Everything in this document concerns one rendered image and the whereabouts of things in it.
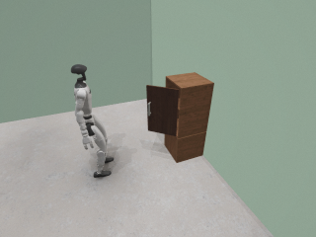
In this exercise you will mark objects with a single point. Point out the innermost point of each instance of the handle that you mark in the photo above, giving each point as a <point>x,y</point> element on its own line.
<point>148,109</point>

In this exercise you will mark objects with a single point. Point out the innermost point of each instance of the cupboard door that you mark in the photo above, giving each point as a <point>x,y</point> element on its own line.
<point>163,108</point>

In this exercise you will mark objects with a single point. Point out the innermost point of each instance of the robot head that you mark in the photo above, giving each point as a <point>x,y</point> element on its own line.
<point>79,69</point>

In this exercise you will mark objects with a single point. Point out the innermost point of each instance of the right robot upper arm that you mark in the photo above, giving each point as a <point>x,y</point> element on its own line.
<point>80,100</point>

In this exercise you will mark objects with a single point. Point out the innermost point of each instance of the right robot hand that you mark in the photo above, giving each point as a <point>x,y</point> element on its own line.
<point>87,139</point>

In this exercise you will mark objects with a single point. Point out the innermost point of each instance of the robot right shin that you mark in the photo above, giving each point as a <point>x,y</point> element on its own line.
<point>101,158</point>

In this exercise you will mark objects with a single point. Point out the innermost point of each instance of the robot right forearm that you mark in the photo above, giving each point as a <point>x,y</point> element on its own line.
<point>82,124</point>

